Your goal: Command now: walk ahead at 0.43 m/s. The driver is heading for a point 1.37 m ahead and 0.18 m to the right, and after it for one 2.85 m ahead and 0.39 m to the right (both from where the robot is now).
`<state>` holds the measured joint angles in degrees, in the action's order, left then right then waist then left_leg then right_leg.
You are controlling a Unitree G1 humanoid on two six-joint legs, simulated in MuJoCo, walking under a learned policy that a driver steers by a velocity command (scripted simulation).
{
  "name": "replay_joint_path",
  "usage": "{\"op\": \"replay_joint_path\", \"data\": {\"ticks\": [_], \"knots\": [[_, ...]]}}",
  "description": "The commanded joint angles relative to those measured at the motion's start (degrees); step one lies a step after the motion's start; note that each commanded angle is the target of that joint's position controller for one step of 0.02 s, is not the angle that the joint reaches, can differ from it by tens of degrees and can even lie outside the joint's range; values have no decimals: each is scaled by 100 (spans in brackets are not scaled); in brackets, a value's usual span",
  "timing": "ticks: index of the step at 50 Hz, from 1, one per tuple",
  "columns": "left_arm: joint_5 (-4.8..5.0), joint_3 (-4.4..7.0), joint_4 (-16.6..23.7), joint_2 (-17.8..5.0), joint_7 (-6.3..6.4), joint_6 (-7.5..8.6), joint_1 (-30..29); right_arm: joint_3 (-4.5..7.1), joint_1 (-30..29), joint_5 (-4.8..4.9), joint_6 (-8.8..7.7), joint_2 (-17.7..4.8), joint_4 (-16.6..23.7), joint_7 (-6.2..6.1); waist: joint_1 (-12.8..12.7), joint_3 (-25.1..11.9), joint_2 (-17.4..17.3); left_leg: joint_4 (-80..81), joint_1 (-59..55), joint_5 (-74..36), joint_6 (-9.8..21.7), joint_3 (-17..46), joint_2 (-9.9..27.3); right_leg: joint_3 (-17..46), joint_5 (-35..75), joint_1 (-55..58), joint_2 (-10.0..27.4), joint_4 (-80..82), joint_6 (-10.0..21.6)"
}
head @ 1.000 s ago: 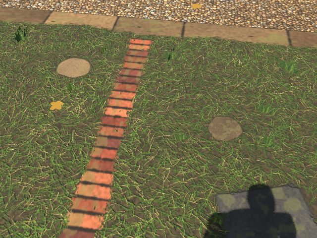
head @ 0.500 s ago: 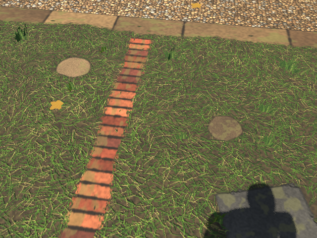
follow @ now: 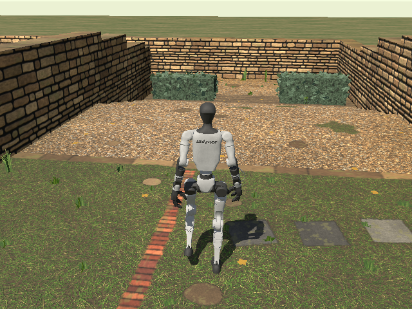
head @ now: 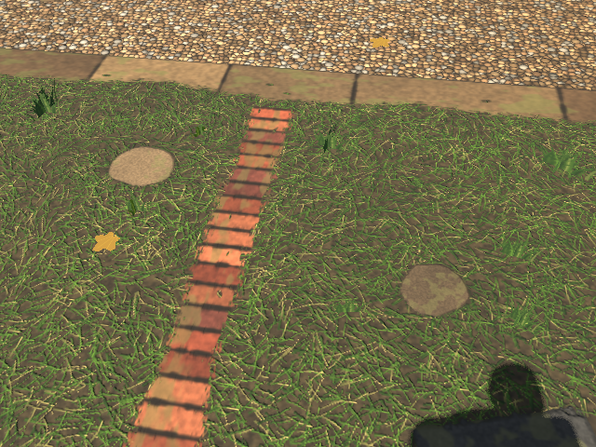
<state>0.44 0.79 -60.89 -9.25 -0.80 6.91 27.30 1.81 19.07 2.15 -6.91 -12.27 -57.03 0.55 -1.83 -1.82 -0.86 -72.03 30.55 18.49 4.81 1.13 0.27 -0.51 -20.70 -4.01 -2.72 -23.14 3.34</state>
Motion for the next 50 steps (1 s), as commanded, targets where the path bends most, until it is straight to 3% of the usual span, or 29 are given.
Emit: {"op": "replay_joint_path", "data": {"ticks": [1,5,7,9,10,11,12,13,14,15,16,17,18,21,23,25,27,30,31,32,34,35,37,40,45,50], "knots": [[-45,-63,-71,-265,22,-181,741,80,-638,-23,-67,-194,629,86,8,780,425,-40,2340,-563,31,-106,470,1160,3454,1198,1425,1147,591],[-106,-100,151,-580,204,-199,323,-117,-1866,-100,19,164,1189,104,-3,1204,377,2514,717,-1775,-261,-701,124,273,4422,-620,864,1526,403],[-56,-12,100,-958,276,-162,608,-102,-2179,-65,41,3,1358,102,-57,993,728,3278,-44,-2074,-288,-778,-138,345,5013,-552,993,1467,364],[14,37,104,-1065,315,-114,517,-6,-1979,-40,67,-378,1373,95,190,696,938,3792,-560,-2306,-132,-625,-316,388,5804,-82,1102,1013,225],[18,53,133,-1064,326,-115,412,71,-1637,-77,69,-583,1279,76,400,434,1008,3928,-938,-2306,-42,-567,-443,427,6232,176,1139,598,124],[-11,59,185,-1036,322,-145,242,162,-986,-110,61,-753,1053,59,726,40,1062,4092,-1554,-2395,71,-513,-553,444,6591,394,1115,-71,48],[-44,61,241,-1051,267,-179,33,230,-277,-138,70,-863,796,36,1115,-314,1009,4553,-2269,-2949,235,-371,-391,377,6466,441,970,-1004,-65],[-140,5,368,-895,199,-156,7,283,446,-269,112,-1176,581,-23,1292,-949,506,4237,-3784,-4753,525,337,450,353,4677,-505,661,-2448,-201],[-179,-191,174,-52,114,-160,1257,218,477,-523,149,-1361,531,-8,519,-1976,-1314,3800,-5359,-7524,1711,2237,2279,283,-1295,-2016,-287,-4923,-469],[-40,-121,-74,-305,47,-80,1554,122,563,-511,153,-923,476,58,638,-2590,-1014,4480,-5029,-7134,1997,3144,2346,1314,-1655,-2060,-390,-5876,-445],[74,-35,131,-608,36,-107,965,111,-298,-326,143,-858,622,83,420,-1630,-671,4782,-4034,-5886,1783,2416,2114,1080,-1327,-2420,-15,-5853,-467],[14,2,313,-716,97,-176,333,29,-986,-194,141,-586,745,102,278,-851,-32,5109,-3012,-4857,1443,1812,1752,729,-937,-2492,287,-5485,-511],[-24,79,356,-772,175,-266,18,-62,-1261,-178,120,-400,776,122,157,-467,281,5393,-2215,-4294,1235,1447,1513,630,-706,-2302,448,-5151,-545],[-24,70,390,-363,315,-514,173,-67,-1474,-372,147,-484,629,101,-213,-108,-230,5848,-677,-3374,950,562,944,379,-322,-1175,601,-3700,-572],[-45,65,449,-340,417,-597,-23,-43,-1301,-459,166,-593,552,32,-163,-195,-435,5892,-603,-2912,1018,518,924,296,-416,-1037,578,-2780,-605],[-71,93,488,-475,442,-709,-258,0,-1193,-390,238,-731,546,-45,-47,-354,-489,6033,-639,-1075,984,728,978,279,-104,-885,593,-2142,-564],[-85,145,485,-590,417,-784,-378,30,-1270,-271,335,-834,555,-113,-105,-213,-574,6210,-306,589,799,915,984,157,504,-576,514,-1628,-476],[-210,155,402,-525,373,-792,-396,-42,-1081,-182,420,-579,428,-171,-172,222,-345,6146,102,1818,251,870,743,85,621,-272,497,-793,-202],[-232,149,429,-607,378,-770,-417,-49,-943,-164,431,-546,377,-172,-94,461,-91,5846,40,1726,32,741,565,391,438,-483,764,-203,-49],[-151,253,359,-1019,385,-735,-601,14,-618,-142,466,-600,339,-206,271,686,615,5588,-434,1151,-107,230,142,537,-623,-1342,789,60,113],[-137,202,329,-694,367,-587,-852,9,-615,-229,498,-520,274,-270,337,660,998,4972,-1541,185,-193,0,19,660,-1393,-2228,773,676,44],[-127,209,342,-682,356,-522,-1012,-4,-519,-260,516,-429,199,-287,422,589,1014,4841,-1816,-101,-180,-47,21,661,-1223,-2303,757,734,-46],[-85,210,340,-598,343,-426,-1064,0,-418,-309,534,-423,89,-282,425,495,720,4814,-1881,-310,-139,-40,57,595,-819,-2117,710,596,-127],[-49,211,243,-563,346,-399,-784,1,-514,-251,519,-432,23,-258,267,481,252,4924,-1601,-293,-58,48,128,424,-89,-1649,590,297,-124],[-47,193,146,-549,320,-403,-554,-16,-521,-214,488,-360,-87,-220,187,180,109,4716,-1809,-1239,-60,26,140,305,932,-1222,542,6,-95],[-38,170,95,-482,304,-456,-506,-17,-461,-187,542,-356,-200,-235,186,172,64,4577,-1934,-1711,-53,31,151,222,1404,-1085,486,-102,-111]]}}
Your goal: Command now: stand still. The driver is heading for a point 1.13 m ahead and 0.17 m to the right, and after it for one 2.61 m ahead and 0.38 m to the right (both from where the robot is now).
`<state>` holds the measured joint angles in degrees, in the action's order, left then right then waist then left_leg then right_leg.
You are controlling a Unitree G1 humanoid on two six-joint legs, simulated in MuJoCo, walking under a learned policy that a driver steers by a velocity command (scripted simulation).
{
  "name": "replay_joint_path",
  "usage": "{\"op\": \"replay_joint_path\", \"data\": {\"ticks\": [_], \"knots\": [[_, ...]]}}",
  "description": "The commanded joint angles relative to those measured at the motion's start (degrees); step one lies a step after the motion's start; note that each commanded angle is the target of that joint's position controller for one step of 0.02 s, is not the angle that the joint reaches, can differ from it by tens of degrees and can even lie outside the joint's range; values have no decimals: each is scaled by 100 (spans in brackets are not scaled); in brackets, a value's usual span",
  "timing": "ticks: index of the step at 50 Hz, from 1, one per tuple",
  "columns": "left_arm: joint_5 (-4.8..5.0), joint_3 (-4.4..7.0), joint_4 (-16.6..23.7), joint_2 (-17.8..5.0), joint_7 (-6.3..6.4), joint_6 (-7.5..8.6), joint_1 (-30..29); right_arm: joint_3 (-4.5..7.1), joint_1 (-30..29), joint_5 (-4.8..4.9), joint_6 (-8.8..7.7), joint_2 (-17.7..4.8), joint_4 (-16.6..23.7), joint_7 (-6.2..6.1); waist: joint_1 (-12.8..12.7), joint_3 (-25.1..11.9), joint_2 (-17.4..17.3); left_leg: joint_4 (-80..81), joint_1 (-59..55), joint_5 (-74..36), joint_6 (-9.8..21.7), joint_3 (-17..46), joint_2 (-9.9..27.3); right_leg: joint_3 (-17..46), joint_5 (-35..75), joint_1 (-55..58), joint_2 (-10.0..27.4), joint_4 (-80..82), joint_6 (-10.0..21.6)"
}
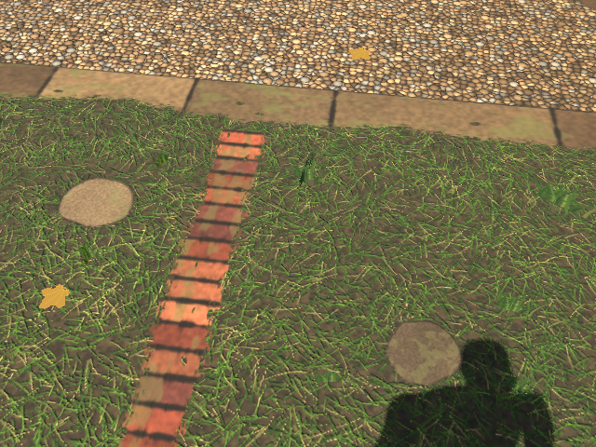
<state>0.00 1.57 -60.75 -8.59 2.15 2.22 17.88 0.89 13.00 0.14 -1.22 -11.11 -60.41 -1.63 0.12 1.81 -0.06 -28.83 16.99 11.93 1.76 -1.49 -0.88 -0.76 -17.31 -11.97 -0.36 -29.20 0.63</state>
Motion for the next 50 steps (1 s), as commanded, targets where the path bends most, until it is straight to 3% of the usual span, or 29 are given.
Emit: {"op": "replay_joint_path", "data": {"ticks": [1,14,15,17,18,20,23,25,28,41,43,45,47,48,50], "knots": [[6,89,72,-533,9,1,436,78,146,16,-15,-474,122,-21,-6,-173,-12,244,-590,-1100,250,297,267,238,1112,-277,243,499,158],[0,95,-41,-437,34,-74,356,135,-34,27,67,-453,-34,-60,6,2,51,270,-685,-1116,221,335,275,167,1063,-191,191,577,116],[4,92,-123,-391,37,-83,486,128,65,26,73,-393,-114,-58,-4,-133,55,271,-740,-483,234,257,198,104,447,-126,133,609,143],[73,158,-112,-557,59,-93,493,199,118,104,77,-522,-155,-64,6,190,150,152,-330,1821,349,163,32,180,-1463,-438,110,580,386],[90,146,-29,-540,83,-62,367,185,-49,103,40,-483,-80,-76,-5,561,135,198,11,1994,379,248,79,305,-1634,-665,200,644,462],[60,123,17,-485,95,45,288,135,-135,50,-73,-319,-28,-66,12,736,197,121,123,1008,355,237,77,393,-739,-729,281,579,447],[-10,96,-78,-368,32,106,563,130,35,17,-133,-344,-116,7,-25,194,-65,-121,-407,-1103,351,314,174,98,830,-442,94,115,183],[6,75,-113,-364,12,70,634,114,101,39,-112,-345,-146,34,-25,-78,-60,-195,-649,-1743,400,396,255,71,1267,-262,76,16,102],[12,52,-133,-387,8,-7,618,110,107,44,-67,-397,-163,41,-12,-191,12,-190,-767,-2070,403,422,298,117,1508,-85,116,47,80],[11,45,-253,-375,61,-120,499,147,-36,45,65,-343,-214,-18,1,64,27,195,-816,-1509,266,373,244,127,1196,4,156,495,37],[54,70,-325,-367,74,-134,611,198,132,99,86,-399,-310,-28,9,-17,-18,174,-787,434,372,267,89,-63,-365,-73,-33,338,166],[106,79,-203,-376,91,-78,456,254,254,167,36,-519,-294,-37,99,497,-122,528,-312,2767,602,729,322,-2,-1771,-687,-25,96,368],[142,33,17,-206,64,112,164,322,654,216,-133,-741,-322,-7,264,820,-674,1252,-470,3698,1074,2062,1152,-146,-1575,-1505,-48,-737,421],[148,22,124,-140,26,206,-1,369,884,187,-207,-902,-354,15,316,792,-944,1679,-612,3854,1392,2972,1662,-210,-1188,-1744,-72,-1280,444],[177,83,288,-303,-60,316,-282,379,833,47,-355,-958,-253,35,293,721,-843,2008,-522,3440,1688,3795,2197,168,-1358,-2066,168,-2376,557]]}}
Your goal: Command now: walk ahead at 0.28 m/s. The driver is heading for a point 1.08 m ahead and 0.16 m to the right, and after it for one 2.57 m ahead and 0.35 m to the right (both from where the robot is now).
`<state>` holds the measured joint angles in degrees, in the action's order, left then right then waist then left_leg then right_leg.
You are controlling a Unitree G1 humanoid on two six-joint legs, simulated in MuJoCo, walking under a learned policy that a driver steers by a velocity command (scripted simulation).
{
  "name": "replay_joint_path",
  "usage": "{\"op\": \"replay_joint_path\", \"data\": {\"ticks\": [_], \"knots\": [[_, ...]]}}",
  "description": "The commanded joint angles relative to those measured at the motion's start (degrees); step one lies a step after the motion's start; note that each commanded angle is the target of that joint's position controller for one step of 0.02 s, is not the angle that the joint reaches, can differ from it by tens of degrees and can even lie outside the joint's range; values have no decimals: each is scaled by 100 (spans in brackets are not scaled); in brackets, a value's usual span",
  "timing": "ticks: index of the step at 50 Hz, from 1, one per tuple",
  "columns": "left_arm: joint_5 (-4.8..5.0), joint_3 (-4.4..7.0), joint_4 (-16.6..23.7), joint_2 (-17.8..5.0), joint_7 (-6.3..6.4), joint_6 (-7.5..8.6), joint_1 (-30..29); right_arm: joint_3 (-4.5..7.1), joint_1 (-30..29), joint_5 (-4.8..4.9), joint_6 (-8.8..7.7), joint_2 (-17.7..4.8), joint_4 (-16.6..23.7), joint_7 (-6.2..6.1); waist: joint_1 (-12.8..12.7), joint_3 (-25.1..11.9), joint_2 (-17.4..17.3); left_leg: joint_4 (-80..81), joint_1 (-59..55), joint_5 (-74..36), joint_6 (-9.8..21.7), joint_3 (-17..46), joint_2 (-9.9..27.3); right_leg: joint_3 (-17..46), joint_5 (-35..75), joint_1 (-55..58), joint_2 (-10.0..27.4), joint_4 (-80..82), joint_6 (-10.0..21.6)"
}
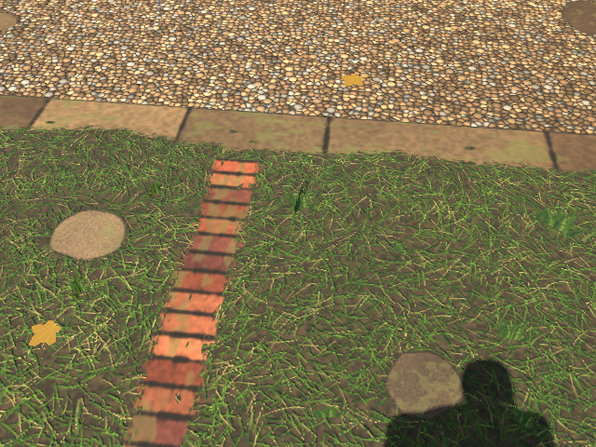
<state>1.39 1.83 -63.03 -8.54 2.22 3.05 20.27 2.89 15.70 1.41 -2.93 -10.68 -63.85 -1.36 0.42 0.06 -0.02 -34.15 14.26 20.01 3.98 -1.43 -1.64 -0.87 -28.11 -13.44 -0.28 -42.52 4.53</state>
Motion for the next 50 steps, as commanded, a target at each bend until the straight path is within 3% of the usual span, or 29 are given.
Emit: {"op": "replay_joint_path", "data": {"ticks": [1,2,4,6,7,8,9,10,11,12,14,16,18,22,26,29,31,32,33,34,35,36,37,38,39,41,43,46,50], "knots": [[53,83,569,-378,-101,270,-571,170,437,-92,-249,-986,182,26,213,790,-739,2555,-367,2256,1421,3741,2332,354,-457,-2150,323,-1405,204],[70,114,613,-469,-123,298,-594,156,249,-57,-283,-960,284,33,115,674,-635,2536,-429,1854,1234,3423,2257,451,-388,-2216,491,-1333,232],[76,160,588,-528,-132,329,-536,141,-108,54,-241,-939,447,29,-86,489,-605,2483,-154,1031,753,2228,1722,185,-15,-1448,495,-139,190],[19,187,240,-345,-151,327,97,169,-288,114,-123,-1056,497,34,-445,303,-525,1999,810,673,489,1063,1031,-532,1113,334,-55,1040,5],[-6,237,22,-369,-153,281,534,167,-136,112,-82,-1031,478,33,-543,220,-402,1645,1199,777,445,830,842,-715,1369,995,-287,1125,-121],[-20,282,-107,-426,-147,239,983,129,-209,108,-90,-922,526,29,-727,198,-184,1061,1578,605,332,647,691,-505,1324,1470,-190,1282,-116],[-51,373,-173,-770,-116,244,1635,27,-410,56,-134,-561,654,56,-967,45,881,-789,2190,85,22,98,325,1083,527,1992,872,2147,216],[-73,446,-114,-1405,-160,292,2086,-50,-466,12,-247,-197,868,61,-937,-49,1980,-2467,3399,969,-101,-32,-169,3644,-258,2465,2139,3212,1003],[-170,389,-108,-1356,-180,376,1769,-38,-546,137,-327,-308,971,76,-714,177,1639,-3591,3998,1027,49,494,162,4672,-1554,2036,2575,3533,1420],[-150,272,111,-1019,-211,451,1113,-22,-777,186,-385,-525,1070,115,-510,617,932,-3914,4369,386,184,647,518,4182,-1666,1692,2406,3498,1214],[-119,164,380,-887,-292,453,277,55,-592,19,-404,-688,927,108,-138,609,427,-3353,3797,-680,160,559,814,2636,-3,1135,1770,3497,713],[-145,88,366,-674,-293,399,413,110,-563,-30,-351,-718,854,123,-111,531,480,-2755,3202,-1169,17,372,848,1665,1270,894,1383,3579,498],[-172,85,296,-741,-231,373,761,94,-820,-42,-280,-569,927,136,-180,526,487,-2295,3202,-1524,-98,207,792,1202,2127,976,1241,3588,525],[-168,114,362,-956,-126,337,938,10,-1872,-20,-266,-403,1317,195,-371,640,436,-787,2912,-2319,-187,44,611,755,2675,895,1152,3742,506],[-97,151,283,-982,-111,318,1211,-41,-2516,35,-277,-461,1556,309,-509,842,467,-22,2741,-2531,-141,-42,518,553,2754,1277,1292,3767,524],[-68,203,240,-1032,-101,253,1242,-61,-2809,48,-341,-521,1760,417,-465,903,484,333,2717,-2188,34,-63,479,467,3367,1848,1492,3468,482],[-87,252,290,-1174,-101,211,1088,17,-2529,35,-387,-715,1766,446,-206,572,654,473,1979,-1776,196,-247,232,359,5047,2080,1522,2890,379],[-106,279,315,-1257,-102,179,1016,111,-2067,31,-395,-898,1670,426,57,187,833,432,1248,-1606,301,-412,4,296,6303,2128,1486,2293,314],[-133,265,364,-1239,-111,141,881,261,-1011,52,-386,-1161,1370,383,576,-416,887,480,-77,-1689,479,-495,-150,108,7018,1834,1261,1159,173],[-180,213,524,-1170,-136,152,704,384,193,-3,-358,-1503,1090,319,1056,-1221,669,218,-2109,-1685,812,426,663,45,5825,440,1040,-483,1],[-129,-15,607,-328,-230,277,1382,480,961,-158,-317,-1975,923,300,696,-2357,-958,747,-4306,-375,1787,3443,2317,100,1826,-1910,-79,-2941,-403],[5,24,497,-542,-268,471,1198,332,911,-157,-293,-1531,861,304,777,-2573,-1093,1660,-4205,-99,1753,4662,2459,1057,-201,-2512,-237,-3852,-249],[148,147,741,-960,-263,542,577,241,263,-74,-309,-1227,929,319,625,-1494,-951,1745,-3338,-321,1401,3623,2232,885,62,-3048,138,-4077,-149],[149,166,871,-1075,-209,561,132,156,-335,-56,-334,-971,1078,333,414,-894,-372,1881,-2218,-950,1193,2701,2028,673,632,-2874,479,-3834,-112],[72,229,911,-1078,-139,520,-58,102,-676,-115,-369,-790,1111,374,185,-533,-43,2057,-1290,-1407,1055,2116,1804,557,1002,-2560,689,-3477,-112],[10,258,895,-798,-84,325,214,36,-786,-190,-406,-590,1011,416,-175,-295,-307,2401,-314,-1544,945,1434,1441,576,1282,-1911,937,-3002,-80],[6,253,983,-673,-69,212,134,53,-592,-166,-417,-725,885,361,-262,-30,-410,2665,78,-1685,1017,1103,1360,488,1374,-1958,1022,-2592,-143],[-91,285,1293,-829,-69,196,-633,93,-228,-169,-399,-970,779,216,-149,216,-307,2819,-61,-1964,1057,896,1364,416,2200,-2607,1100,-1633,-344],[-103,198,1533,-697,-165,261,-1518,85,92,-133,-318,-1065,758,124,86,363,-239,2665,-189,-2867,760,326,1080,105,3330,-2268,775,181,-381]]}}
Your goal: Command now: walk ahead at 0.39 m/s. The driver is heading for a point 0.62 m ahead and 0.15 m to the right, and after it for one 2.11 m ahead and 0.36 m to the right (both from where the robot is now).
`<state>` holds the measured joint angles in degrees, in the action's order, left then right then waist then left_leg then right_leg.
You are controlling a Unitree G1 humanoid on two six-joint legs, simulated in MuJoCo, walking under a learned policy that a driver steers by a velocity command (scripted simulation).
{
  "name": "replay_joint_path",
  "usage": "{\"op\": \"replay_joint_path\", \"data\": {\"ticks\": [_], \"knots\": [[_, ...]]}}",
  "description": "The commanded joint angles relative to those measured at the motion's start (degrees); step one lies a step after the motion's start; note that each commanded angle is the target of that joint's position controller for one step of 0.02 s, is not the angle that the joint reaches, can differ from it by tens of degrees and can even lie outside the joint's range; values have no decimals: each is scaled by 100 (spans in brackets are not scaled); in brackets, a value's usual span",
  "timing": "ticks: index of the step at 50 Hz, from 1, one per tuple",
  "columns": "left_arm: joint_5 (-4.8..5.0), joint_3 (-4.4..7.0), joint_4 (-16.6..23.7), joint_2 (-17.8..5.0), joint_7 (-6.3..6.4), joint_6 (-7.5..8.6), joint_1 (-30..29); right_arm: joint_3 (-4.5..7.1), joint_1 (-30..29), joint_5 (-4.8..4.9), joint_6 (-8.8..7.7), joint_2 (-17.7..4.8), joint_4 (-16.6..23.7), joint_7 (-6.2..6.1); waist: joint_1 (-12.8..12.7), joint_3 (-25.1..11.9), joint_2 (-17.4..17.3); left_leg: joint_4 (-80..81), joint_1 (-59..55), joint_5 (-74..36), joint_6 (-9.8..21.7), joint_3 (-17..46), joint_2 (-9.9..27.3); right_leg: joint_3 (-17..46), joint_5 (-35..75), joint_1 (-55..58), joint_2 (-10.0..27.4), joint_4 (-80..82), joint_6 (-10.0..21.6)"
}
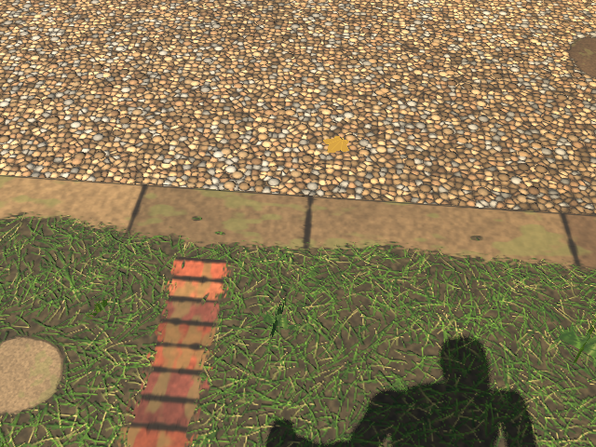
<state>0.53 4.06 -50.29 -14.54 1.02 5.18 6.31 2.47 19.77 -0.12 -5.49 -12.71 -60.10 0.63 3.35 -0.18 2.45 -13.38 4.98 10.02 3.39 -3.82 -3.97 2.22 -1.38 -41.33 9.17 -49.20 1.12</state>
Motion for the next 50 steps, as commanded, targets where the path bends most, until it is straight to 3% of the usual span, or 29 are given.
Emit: {"op": "replay_joint_path", "data": {"ticks": [1,3,5,7,8,9,10,11,12,13,14,16,18,20,22,24,25,26,27,29,32,38,50], "knots": [[-16,-54,298,-60,-76,60,-324,128,-186,28,-41,-898,347,-84,-122,377,-501,479,695,-2150,764,450,1270,-337,794,730,-319,1136,-58],[-1,-79,376,-87,-144,70,-564,131,66,56,23,-947,246,-98,-11,291,-584,171,349,-2410,713,445,1366,-358,869,929,-473,1493,-41],[-13,-57,441,-228,-208,83,-603,132,73,78,93,-940,199,-124,-79,177,-700,-247,-100,-2643,587,560,1532,-236,648,1046,-556,1818,96],[-74,35,312,-485,-226,113,-93,159,-170,101,147,-1012,221,-152,-440,-127,-738,-898,-349,-2959,371,612,1524,-253,587,1732,-717,2216,284],[-125,130,92,-703,-205,135,502,140,-178,82,163,-945,242,-156,-675,-453,-596,-1639,-303,-3075,213,507,1230,-338,1162,2535,-799,2439,403],[-219,213,-42,-1107,-174,150,1128,71,20,-24,155,-770,322,-162,-761,-1154,-20,-2917,380,-1752,-42,233,826,284,3698,3903,-41,2027,640],[-264,173,-74,-1227,-170,79,1283,-153,1104,-67,119,-14,95,-97,-375,-2043,1383,-4902,2118,2218,-416,183,123,1907,5191,5855,1452,1801,1748],[-139,70,-91,-802,-221,20,1458,-95,1230,66,113,-333,-61,-65,-540,-2610,1096,-5612,2322,3056,-455,955,165,2527,4145,5812,1487,2165,1924],[-71,29,-18,-700,-237,-7,1054,11,674,177,156,-722,75,-71,-538,-1983,661,-5840,2628,2836,-457,946,390,2114,3045,5122,1219,2426,1680],[-72,-21,79,-590,-210,-29,517,30,145,179,234,-737,208,-138,-447,-1372,221,-5658,2719,2442,-488,797,610,1730,2175,4344,952,2670,1429],[-126,-85,136,-452,-187,-36,135,65,-129,123,329,-716,250,-205,-340,-958,67,-5344,2576,2134,-515,781,784,1440,1626,3565,810,2921,1324],[-236,-95,117,-414,-169,-67,-232,55,-33,57,504,-509,218,-280,-63,-682,368,-4429,1709,1734,-510,669,890,917,915,2454,438,3285,1119],[-283,-89,58,-421,-134,-93,-216,22,43,33,572,-333,142,-341,-24,-688,476,-3630,1252,1672,-513,501,770,618,663,2158,278,3399,1153],[-214,-80,4,-472,-86,-131,-144,24,-47,10,628,-367,119,-361,-80,-795,473,-3021,963,1189,-489,445,733,649,-230,2151,289,3515,1168],[-121,-84,-19,-507,-38,-208,-249,40,-98,-22,668,-396,77,-334,-14,-671,451,-2357,553,481,-408,331,672,635,-1729,1858,214,3647,1013],[-61,-121,-125,-398,-7,-275,-147,50,-176,-123,683,-414,53,-297,15,-322,376,-1748,240,162,-230,254,622,554,-3018,1465,-4,3727,626],[-69,-141,-204,-333,-3,-296,-5,45,-213,-169,674,-480,90,-294,-28,-82,230,-1367,317,224,-100,474,824,495,-3275,1406,-140,3644,383],[-81,-116,-233,-356,9,-320,150,83,-297,-131,656,-745,123,-314,-225,184,-140,-1095,734,839,54,668,1027,265,-3066,1514,-401,3417,199],[-77,-105,-244,-320,48,-345,254,118,-393,-50,610,-829,42,-306,-370,352,-741,-849,1565,1805,120,737,979,-127,-2492,2109,-706,3152,85],[-99,-101,-312,-287,89,-354,305,57,-648,-63,473,-531,42,-295,-463,333,-1038,-470,2058,1927,-80,776,968,-233,-1600,2908,-745,2682,111],[-136,-87,-452,-292,84,-367,408,49,-632,-24,350,-458,18,-287,-431,219,-691,-653,1738,1264,-239,665,886,-229,-1210,2953,-701,2592,232],[-80,-94,-586,-238,33,-355,347,42,-321,3,344,-466,-104,-291,-292,-52,-352,-1034,1155,152,-197,520,799,-246,-299,3016,-672,2424,250],[-40,-92,-844,-268,84,-465,394,6,-242,6,438,-349,-180,-299,-310,6,-266,-1141,978,-319,-242,380,691,-230,190,3170,-642,2252,246]]}}
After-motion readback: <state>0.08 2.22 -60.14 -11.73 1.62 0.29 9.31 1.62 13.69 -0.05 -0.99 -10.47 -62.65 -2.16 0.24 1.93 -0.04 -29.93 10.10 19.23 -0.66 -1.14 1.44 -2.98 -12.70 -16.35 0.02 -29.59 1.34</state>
